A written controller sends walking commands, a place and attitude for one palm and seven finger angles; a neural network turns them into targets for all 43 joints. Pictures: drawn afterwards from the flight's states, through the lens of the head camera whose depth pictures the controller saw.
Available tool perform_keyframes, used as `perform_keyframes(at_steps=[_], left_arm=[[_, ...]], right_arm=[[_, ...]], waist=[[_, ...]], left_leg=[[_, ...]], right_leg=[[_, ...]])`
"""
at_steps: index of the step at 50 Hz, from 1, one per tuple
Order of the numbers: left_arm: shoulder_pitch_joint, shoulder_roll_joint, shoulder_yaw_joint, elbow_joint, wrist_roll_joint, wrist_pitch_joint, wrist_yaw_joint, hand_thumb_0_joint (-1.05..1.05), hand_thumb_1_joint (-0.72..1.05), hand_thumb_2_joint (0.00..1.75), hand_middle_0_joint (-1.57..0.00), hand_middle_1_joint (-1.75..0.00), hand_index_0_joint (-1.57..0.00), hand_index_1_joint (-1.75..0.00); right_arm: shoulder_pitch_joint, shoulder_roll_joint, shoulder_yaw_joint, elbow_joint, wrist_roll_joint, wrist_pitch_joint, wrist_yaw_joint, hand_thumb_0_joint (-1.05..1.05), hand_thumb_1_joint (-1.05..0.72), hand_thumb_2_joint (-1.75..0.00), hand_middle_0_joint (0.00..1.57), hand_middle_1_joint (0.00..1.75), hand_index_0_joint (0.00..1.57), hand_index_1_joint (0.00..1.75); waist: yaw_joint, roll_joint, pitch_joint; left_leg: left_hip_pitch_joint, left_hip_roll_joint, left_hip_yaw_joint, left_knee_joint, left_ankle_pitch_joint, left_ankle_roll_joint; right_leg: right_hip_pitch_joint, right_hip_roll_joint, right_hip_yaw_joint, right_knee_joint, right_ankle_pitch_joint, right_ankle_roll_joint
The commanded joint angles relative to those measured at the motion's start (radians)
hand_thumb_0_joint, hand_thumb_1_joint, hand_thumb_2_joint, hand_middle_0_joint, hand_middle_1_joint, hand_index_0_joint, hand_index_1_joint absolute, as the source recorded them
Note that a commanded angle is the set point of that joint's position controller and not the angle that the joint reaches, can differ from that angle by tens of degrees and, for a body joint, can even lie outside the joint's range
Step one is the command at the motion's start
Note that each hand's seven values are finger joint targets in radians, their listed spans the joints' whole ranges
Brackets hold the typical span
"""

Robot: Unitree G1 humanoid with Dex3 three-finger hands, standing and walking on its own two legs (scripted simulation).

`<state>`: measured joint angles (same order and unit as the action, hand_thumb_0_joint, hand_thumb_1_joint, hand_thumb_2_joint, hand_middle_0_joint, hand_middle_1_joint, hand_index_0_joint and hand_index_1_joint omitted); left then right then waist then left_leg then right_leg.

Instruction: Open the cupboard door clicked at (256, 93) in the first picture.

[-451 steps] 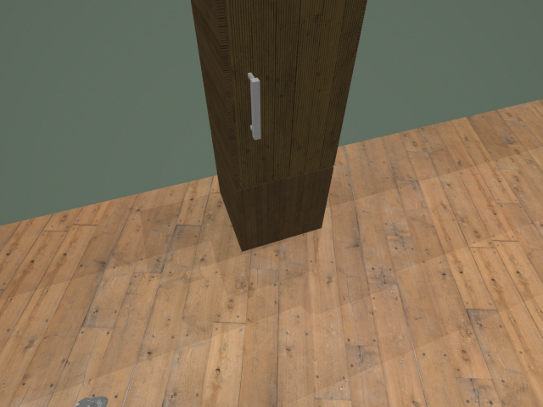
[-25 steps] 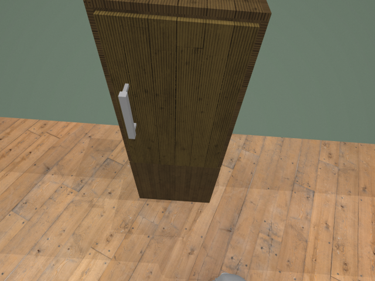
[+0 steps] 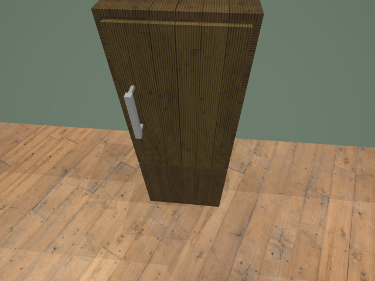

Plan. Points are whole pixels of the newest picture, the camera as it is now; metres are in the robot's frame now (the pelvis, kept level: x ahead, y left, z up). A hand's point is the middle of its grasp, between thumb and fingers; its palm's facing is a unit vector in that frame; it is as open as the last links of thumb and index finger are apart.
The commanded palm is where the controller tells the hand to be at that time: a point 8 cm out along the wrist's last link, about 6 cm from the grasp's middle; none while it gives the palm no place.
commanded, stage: come to a stop and stand still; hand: left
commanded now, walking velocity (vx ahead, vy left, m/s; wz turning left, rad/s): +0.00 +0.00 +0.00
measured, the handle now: (135, 113) +0.58 +0.22 -0.02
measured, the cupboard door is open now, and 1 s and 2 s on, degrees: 0 0 0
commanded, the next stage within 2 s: look again from close up in 0.24 s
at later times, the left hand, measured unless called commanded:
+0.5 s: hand out of the picture +0.01 +0.20 -0.18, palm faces +0.00 -0.98 -0.20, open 7.3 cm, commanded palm none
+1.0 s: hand out of the picture +0.11 +0.20 -0.13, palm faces +0.17 -0.96 -0.21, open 7.4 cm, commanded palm +0.12 +0.26 -0.07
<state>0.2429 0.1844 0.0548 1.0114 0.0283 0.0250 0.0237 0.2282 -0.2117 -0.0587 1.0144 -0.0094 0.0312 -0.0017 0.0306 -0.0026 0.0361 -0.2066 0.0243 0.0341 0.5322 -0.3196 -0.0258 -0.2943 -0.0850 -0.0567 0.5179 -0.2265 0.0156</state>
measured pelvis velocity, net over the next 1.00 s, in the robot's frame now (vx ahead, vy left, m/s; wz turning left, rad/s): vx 0.01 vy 0.01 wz -0.01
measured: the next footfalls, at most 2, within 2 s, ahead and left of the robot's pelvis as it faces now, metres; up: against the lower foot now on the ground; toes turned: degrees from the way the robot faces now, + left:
left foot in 0.02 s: +0.01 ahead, +0.15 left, +0.00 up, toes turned +1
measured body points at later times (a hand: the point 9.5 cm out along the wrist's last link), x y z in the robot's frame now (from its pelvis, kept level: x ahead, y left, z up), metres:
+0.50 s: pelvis +0.01 +0.03 +0.00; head +0.02 +0.02 +0.45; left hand +0.01 +0.25 -0.16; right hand +0.01 -0.20 -0.16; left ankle -0.03 +0.14 -0.74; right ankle +0.02 -0.11 -0.74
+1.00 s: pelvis +0.01 +0.01 +0.00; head +0.03 +0.00 +0.45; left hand +0.10 +0.25 -0.11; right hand +0.05 -0.22 -0.15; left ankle -0.03 +0.14 -0.74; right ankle +0.02 -0.11 -0.74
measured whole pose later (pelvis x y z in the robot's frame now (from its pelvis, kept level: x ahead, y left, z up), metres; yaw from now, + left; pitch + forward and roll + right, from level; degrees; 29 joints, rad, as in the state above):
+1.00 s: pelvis +0.01 +0.01 +0.00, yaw -1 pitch +0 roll +1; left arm 0.38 0.16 0.05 0.59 -0.07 0.02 0.05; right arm 0.32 -0.18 0.00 0.98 0.02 -0.13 -0.05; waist 0.00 0.01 0.03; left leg -0.16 0.02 0.04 0.50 -0.34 -0.02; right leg -0.27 -0.05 -0.04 0.55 -0.28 0.01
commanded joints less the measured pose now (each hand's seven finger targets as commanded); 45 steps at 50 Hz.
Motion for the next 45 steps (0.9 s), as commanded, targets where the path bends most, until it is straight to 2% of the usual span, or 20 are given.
perform_keyframes(at_steps=[1, 2, 3, 4, 6, 8, 10, 11, 16, 17, 18, 19, 20, 21, 24, 27, 30, 37, 40, 45], left_arm=[[0.004, 0.057, 0.007, -0.056, -0.018, -0.005, 0.002, 0.0, 0.9, 0.9, -0.2, -0.3, -0.2, -0.3], [-0.011, 0.055, 0.003, -0.052, -0.016, -0.007, -0.003, 0.0, 0.9, 0.9, -0.2, -0.3, -0.2, -0.3], [-0.012, 0.05, -0.002, -0.026, -0.01, -0.001, -0.002, 0.0, 0.9, 0.9, -0.2, -0.3, -0.2, -0.3], [0.009, 0.06, -0.006, -0.007, -0.009, -0.001, -0.004, 0.0, 0.9, 0.9, -0.2, -0.3, -0.2, -0.3], [0.047, 0.061, -0.015, 0.031, -0.012, -0.009, -0.008, 0.0, 0.9, 0.9, -0.2, -0.3, -0.2, -0.3], [0.084, 0.084, -0.022, 0.065, -0.014, -0.025, -0.003, 0.0, 0.9, 0.9, -0.2, -0.3, -0.2, -0.3], [0.057, 0.094, -0.025, 0.076, -0.016, -0.032, 0.0, 0.0, 0.9, 0.9, -0.2, -0.3, -0.2, -0.3], [0.052, 0.088, -0.028, 0.081, -0.018, -0.033, 0.001, 0.0, 0.9, 0.9, -0.2, -0.3, -0.2, -0.3], [0.058, 0.065, -0.032, 0.099, -0.019, -0.031, 0.005, 0.0, 0.9, 0.9, -0.2, -0.3, -0.2, -0.3], [0.154, 0.081, -0.039, 0.132, -0.006, -0.06, 0.053, 0.0, 0.9, 0.9, -0.2, -0.3, -0.2, -0.3], [0.122, 0.118, -0.036, 0.09, -0.013, -0.07, 0.042, 0.0, 0.9, 0.9, -0.2, -0.3, -0.2, -0.3], [0.084, 0.131, -0.032, 0.068, -0.014, -0.073, 0.031, 0.0, 0.9, 0.9, -0.2, -0.3, -0.2, -0.3], [0.071, 0.11, -0.035, 0.057, -0.012, -0.068, 0.024, 0.0, 0.9, 0.9, -0.2, -0.3, -0.2, -0.3], [0.07, 0.095, -0.037, 0.054, -0.012, -0.063, 0.02, 0.0, 0.9, 0.9, -0.2, -0.3, -0.2, -0.3], [0.067, 0.08, -0.04, 0.053, -0.012, -0.057, 0.013, 0.0, 0.9, 0.9, -0.2, -0.3, -0.2, -0.3], [0.062, 0.076, -0.04, 0.053, -0.016, -0.051, 0.011, 0.0, 0.9, 0.9, -0.2, -0.3, -0.2, -0.3], [0.052, 0.084, -0.038, 0.047, -0.017, -0.046, 0.01, 0.0, 0.9, 0.9, -0.2, -0.3, -0.2, -0.3], [0.041, 0.101, -0.033, 0.042, -0.018, -0.048, 0.008, 0.0, 0.9, 0.9, -0.2, -0.3, -0.2, -0.3], [0.034, 0.105, -0.03, 0.04, -0.016, -0.049, 0.007, 0.0, 0.9, 0.9, -0.2, -0.3, -0.2, -0.3], [0.028, 0.119, -0.024, 0.041, -0.016, -0.055, 0.007, 0.0, 0.9, 0.9, -0.2, -0.3, -0.2, -0.3]], right_arm=[[0.098, -0.141, -0.005, -0.034, -0.011, -0.035, -0.019, 0.0, -0.9, -0.9, 0.2, 0.3, 0.2, 0.3], [0.048, -0.133, 0.0, -0.037, -0.014, -0.034, -0.026, 0.0, -0.9, -0.9, 0.2, 0.3, 0.2, 0.3], [0.008, -0.111, 0.007, -0.027, -0.013, -0.04, -0.029, 0.0, -0.9, -0.9, 0.2, 0.3, 0.2, 0.3], [-0.008, -0.093, 0.015, -0.023, -0.01, -0.04, -0.032, 0.0, -0.9, -0.9, 0.2, 0.3, 0.2, 0.3], [-0.005, -0.079, 0.024, -0.01, -0.007, -0.041, -0.038, 0.0, -0.9, -0.9, 0.2, 0.3, 0.2, 0.3], [0.033, -0.056, 0.027, 0.008, 0.001, -0.049, -0.037, 0.0, -0.9, -0.9, 0.2, 0.3, 0.2, 0.3], [0.062, -0.044, 0.026, 0.032, 0.004, -0.042, -0.035, 0.0, -0.9, -0.9, 0.2, 0.3, 0.2, 0.3], [0.075, -0.042, 0.029, 0.043, 0.003, -0.042, -0.035, 0.0, -0.9, -0.9, 0.2, 0.3, 0.2, 0.3], [0.087, -0.033, 0.038, 0.077, 0.003, -0.052, -0.036, 0.0, -0.9, -0.9, 0.2, 0.3, 0.2, 0.3], [0.013, -0.076, 0.036, 0.009, 0.008, -0.066, -0.022, 0.0, -0.9, -0.9, 0.2, 0.3, 0.2, 0.3], [0.066, -0.028, 0.039, -0.014, 0.001, -0.058, -0.019, 0.0, -0.9, -0.9, 0.2, 0.3, 0.2, 0.3], [0.078, -0.021, 0.044, -0.011, -0.007, -0.056, -0.01, 0.0, -0.9, -0.9, 0.2, 0.3, 0.2, 0.3], [0.097, -0.025, 0.046, -0.022, -0.009, -0.063, -0.01, 0.0, -0.9, -0.9, 0.2, 0.3, 0.2, 0.3], [0.105, -0.029, 0.048, -0.025, -0.009, -0.07, -0.013, 0.0, -0.9, -0.9, 0.2, 0.3, 0.2, 0.3], [0.123, -0.042, 0.049, -0.03, -0.006, -0.076, -0.024, 0.0, -0.9, -0.9, 0.2, 0.3, 0.2, 0.3], [0.123, -0.051, 0.049, -0.022, -0.005, -0.074, -0.029, 0.0, -0.9, -0.9, 0.2, 0.3, 0.2, 0.3], [0.125, -0.051, 0.05, -0.007, -0.006, -0.073, -0.029, 0.0, -0.9, -0.9, 0.2, 0.3, 0.2, 0.3], [0.124, -0.054, 0.049, 0.018, -0.007, -0.073, -0.03, 0.0, -0.9, -0.9, 0.2, 0.3, 0.2, 0.3], [0.114, -0.054, 0.05, 0.026, -0.007, -0.072, -0.029, 0.0, -0.9, -0.9, 0.2, 0.3, 0.2, 0.3], [0.107, -0.061, 0.045, 0.038, -0.006, -0.074, -0.031, 0.0, -0.9, -0.9, 0.2, 0.3, 0.2, 0.3]], waist=[[-0.026, 0.216, -0.014], [-0.013, 0.18, 0.015], [-0.007, 0.246, 0.037], [0.004, 0.248, 0.05], [0.013, 0.18, 0.036], [0.001, 0.079, -0.011], [-0.024, -0.06, 0.003], [-0.029, -0.066, 0.002], [-0.023, -0.008, 0.007], [0.003, -0.02, 0.034], [-0.038, 0.026, -0.041], [-0.034, 0.059, -0.032], [-0.038, 0.085, -0.035], [-0.033, 0.112, -0.032], [-0.027, 0.041, -0.018], [-0.025, 0.018, 0.016], [-0.022, 0.027, 0.045], [-0.024, -0.01, 0.016], [-0.023, -0.006, 0.022], [-0.025, -0.003, -0.026]], left_leg=[[0.019, 0.253, -0.272, -0.297, 0.075, 0.114], [-0.07, 0.249, -0.272, -0.317, 0.046, 0.137], [-0.098, 0.218, -0.236, -0.338, 0.044, 0.134], [-0.112, 0.189, -0.192, -0.32, 0.087, 0.125], [-0.073, 0.142, -0.129, -0.246, 0.202, 0.1], [-0.013, 0.087, -0.078, -0.167, 0.272, 0.062], [0.019, 0.071, -0.057, -0.154, 0.193, 0.035], [0.037, 0.072, -0.054, -0.164, 0.195, 0.033], [0.037, 0.081, -0.064, -0.202, 0.204, 0.039], [-0.036, 0.097, -0.02, -0.018, 0.277, 0.016], [-0.029, 0.038, -0.038, -0.067, 0.06, 0.018], [-0.037, 0.039, -0.035, -0.082, 0.049, 0.024], [-0.041, 0.051, -0.058, -0.103, 0.096, 0.036], [-0.049, 0.069, -0.075, -0.114, 0.161, 0.047], [-0.052, 0.086, -0.083, -0.114, 0.275, 0.061], [-0.052, 0.08, -0.082, -0.133, 0.262, 0.062], [-0.065, 0.076, -0.084, -0.159, 0.216, 0.061], [-0.026, 0.071, -0.071, -0.161, 0.214, 0.058], [-0.029, 0.069, -0.064, -0.165, 0.203, 0.056], [0.014, 0.071, -0.052, -0.146, 0.267, 0.051]], right_leg=[[-0.089, 0.022, -0.005, 0.063, -0.159, -0.001], [-0.045, 0.03, -0.002, 0.094, -0.149, 0.006], [-0.008, 0.022, 0.002, 0.118, -0.143, 0.006], [0.019, 0.019, 0.011, 0.111, -0.12, 0.0], [0.07, 0.016, 0.024, -0.005, -0.014, -0.001], [0.126, -0.024, 0.079, -0.109, 0.175, -0.014], [0.088, -0.044, 0.11, -0.136, 0.169, -0.025], [0.077, -0.046, 0.107, -0.143, 0.159, -0.026], [0.099, -0.029, 0.087, -0.152, 0.123, -0.018], [0.108, -0.068, 0.116, -0.098, 0.405, -0.029], [0.118, -0.097, 0.154, -0.1, 0.243, -0.054], [0.089, -0.069, 0.122, -0.085, 0.083, -0.06], [0.071, -0.04, 0.101, -0.061, 0.0, -0.056], [0.08, -0.022, 0.079, -0.04, 0.017, -0.051], [0.11, -0.01, 0.048, -0.019, 0.092, -0.044], [0.104, -0.013, 0.052, -0.027, 0.112, -0.039], [0.101, -0.013, 0.052, -0.035, 0.091, -0.037], [0.112, -0.02, 0.068, -0.048, 0.143, -0.04], [0.111, -0.026, 0.071, -0.057, 0.145, -0.042], [0.136, -0.034, 0.074, -0.048, 0.236, -0.048]])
